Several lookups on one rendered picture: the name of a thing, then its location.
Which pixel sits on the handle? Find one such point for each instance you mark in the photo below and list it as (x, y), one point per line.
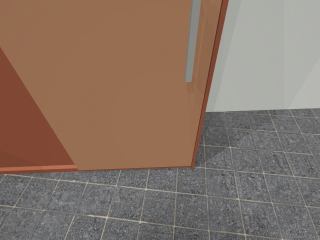
(192, 38)

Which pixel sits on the wardrobe door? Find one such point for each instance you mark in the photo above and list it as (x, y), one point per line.
(26, 137)
(109, 75)

